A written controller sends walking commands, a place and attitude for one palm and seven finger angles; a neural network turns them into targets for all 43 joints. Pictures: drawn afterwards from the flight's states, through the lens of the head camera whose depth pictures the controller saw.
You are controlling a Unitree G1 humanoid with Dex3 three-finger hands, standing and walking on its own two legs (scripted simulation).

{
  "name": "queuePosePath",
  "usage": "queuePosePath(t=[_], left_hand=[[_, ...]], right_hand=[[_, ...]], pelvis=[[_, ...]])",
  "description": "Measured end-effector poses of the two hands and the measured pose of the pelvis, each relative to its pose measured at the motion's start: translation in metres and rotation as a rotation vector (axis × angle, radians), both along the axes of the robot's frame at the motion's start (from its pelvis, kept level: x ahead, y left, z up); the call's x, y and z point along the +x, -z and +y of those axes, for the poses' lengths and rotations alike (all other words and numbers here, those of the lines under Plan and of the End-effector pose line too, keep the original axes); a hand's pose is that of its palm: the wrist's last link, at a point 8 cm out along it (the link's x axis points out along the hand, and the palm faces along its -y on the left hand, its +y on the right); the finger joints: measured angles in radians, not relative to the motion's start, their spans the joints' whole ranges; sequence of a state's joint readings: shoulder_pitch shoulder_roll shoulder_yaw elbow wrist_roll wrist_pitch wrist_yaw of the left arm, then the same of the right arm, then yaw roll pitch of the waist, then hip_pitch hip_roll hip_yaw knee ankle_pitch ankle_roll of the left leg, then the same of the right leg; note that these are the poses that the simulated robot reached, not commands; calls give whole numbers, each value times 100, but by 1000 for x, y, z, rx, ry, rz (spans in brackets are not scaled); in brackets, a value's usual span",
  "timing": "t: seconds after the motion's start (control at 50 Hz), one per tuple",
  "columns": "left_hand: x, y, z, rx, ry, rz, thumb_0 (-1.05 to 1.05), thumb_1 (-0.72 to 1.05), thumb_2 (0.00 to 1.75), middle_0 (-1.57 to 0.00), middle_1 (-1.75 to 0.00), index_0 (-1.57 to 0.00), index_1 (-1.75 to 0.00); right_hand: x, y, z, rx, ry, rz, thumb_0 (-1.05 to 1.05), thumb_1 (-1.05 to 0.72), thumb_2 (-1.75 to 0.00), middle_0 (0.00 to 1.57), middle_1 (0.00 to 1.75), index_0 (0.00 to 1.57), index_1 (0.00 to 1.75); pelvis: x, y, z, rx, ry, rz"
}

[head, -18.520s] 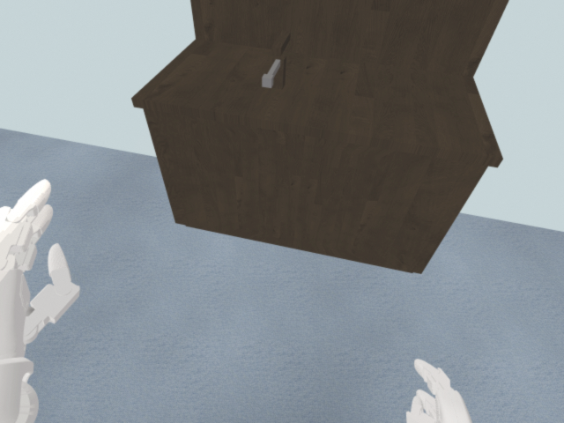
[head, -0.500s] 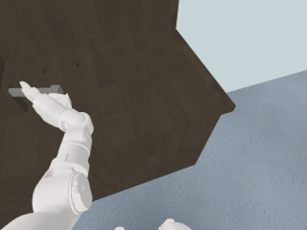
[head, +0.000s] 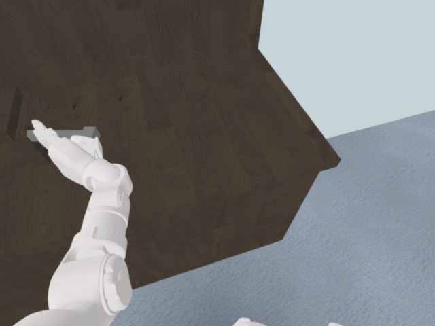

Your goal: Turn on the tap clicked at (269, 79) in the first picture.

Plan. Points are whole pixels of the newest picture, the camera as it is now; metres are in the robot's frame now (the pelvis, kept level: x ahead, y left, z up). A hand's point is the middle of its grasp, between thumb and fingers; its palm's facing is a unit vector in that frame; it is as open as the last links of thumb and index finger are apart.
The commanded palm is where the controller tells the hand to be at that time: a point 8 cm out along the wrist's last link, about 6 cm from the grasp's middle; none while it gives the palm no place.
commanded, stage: lift the hand up off the lever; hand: left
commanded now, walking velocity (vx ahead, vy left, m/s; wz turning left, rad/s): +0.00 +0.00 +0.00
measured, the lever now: (90, 136) +0.49 +0.24 +0.06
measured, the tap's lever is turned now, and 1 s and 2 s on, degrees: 72 72 72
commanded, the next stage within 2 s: draw the hand back beside the body in 1.56 s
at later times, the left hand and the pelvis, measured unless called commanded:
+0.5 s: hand (98, 137) +0.46 +0.20 +0.09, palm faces +0.79 -0.60 -0.11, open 7.8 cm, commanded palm +0.40 +0.23 +0.10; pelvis +0.01 +0.01 +0.01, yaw +0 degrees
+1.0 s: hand (92, 132) +0.45 +0.21 +0.12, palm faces +0.78 -0.61 -0.10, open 7.8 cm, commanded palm +0.39 +0.23 +0.12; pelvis +0.01 +0.02 +0.02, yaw +0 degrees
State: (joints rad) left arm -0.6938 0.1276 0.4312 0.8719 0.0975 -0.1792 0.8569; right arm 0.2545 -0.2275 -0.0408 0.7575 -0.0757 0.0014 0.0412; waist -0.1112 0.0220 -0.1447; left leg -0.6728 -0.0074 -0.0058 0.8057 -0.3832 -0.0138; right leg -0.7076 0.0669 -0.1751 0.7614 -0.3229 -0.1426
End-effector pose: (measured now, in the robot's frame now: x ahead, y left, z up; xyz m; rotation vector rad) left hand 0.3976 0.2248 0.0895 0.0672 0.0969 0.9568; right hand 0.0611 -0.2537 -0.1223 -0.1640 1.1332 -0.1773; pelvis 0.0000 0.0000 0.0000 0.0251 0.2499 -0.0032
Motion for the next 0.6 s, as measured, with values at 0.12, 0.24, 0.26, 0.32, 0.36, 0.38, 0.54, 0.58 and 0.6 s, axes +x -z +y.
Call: queuePosePath(t=[0.12, 0.24, 0.26, 0.32, 0.36, 0.38, 0.54, 0.58, 0.6], left_hand=[[1, -6, 2, 0, 13, -2, 2, 90, 89, -16, -15, -15, -15], [1, -7, -1, -13, 29, 17, 2, 90, 89, -15, -15, -15, -15], [2, -6, -2, -20, 29, 19, 2, 90, 89, -15, -15, -15, -15], [3, -7, -4, -25, 28, 15, 2, 90, 89, -16, -15, -15, -15], [3, -8, -4, -21, 27, 14, 2, 90, 89, -15, -15, -15, -15], [4, -8, -5, -20, 26, 17, 2, 90, 89, -15, -15, -15, -15], [3, -14, -4, -18, 27, 15, 2, 90, 89, -15, -15, -15, -15], [3, -17, -4, -17, 29, 10, 2, 90, 89, -15, -15, -15, -15], [3, -18, -3, -19, 29, 9, 2, 90, 89, -15, -15, -15, -15]], right_hand=[[5, -3, 2, -2, 1, -8, 1, -90, -89, 20, 30, 20, 30], [9, -6, 5, -1, -5, -13, 1, -90, -90, 20, 30, 20, 30], [10, -6, 6, -2, -5, -14, 1, -90, -90, 20, 30, 20, 30], [12, -7, 8, -2, -7, -17, 1, -90, -90, 20, 30, 20, 30], [13, -8, 10, -2, -9, -20, 1, -90, -90, 20, 30, 20, 30], [13, -8, 10, -1, -10, -20, 1, -90, -90, 20, 30, 20, 30], [17, -8, 18, 10, -10, -26, 1, -90, -90, 20, 30, 20, 30], [19, -9, 19, 12, -12, -29, 1, -90, -90, 20, 30, 20, 30], [19, -9, 20, 12, -13, -30, 1, -90, -90, 20, 30, 20, 30]], pelvis=[[2, -3, 2, -2, -1, -10], [5, -5, 6, -4, -3, -19], [5, -6, 7, -4, -2, -20], [6, -6, 8, -5, -1, -21], [6, -6, 10, -6, -1, -21], [7, -6, 10, -6, -1, -21], [9, -8, 14, -7, 3, -31], [9, -9, 15, -8, 3, -35], [10, -9, 15, -8, 3, -37]])
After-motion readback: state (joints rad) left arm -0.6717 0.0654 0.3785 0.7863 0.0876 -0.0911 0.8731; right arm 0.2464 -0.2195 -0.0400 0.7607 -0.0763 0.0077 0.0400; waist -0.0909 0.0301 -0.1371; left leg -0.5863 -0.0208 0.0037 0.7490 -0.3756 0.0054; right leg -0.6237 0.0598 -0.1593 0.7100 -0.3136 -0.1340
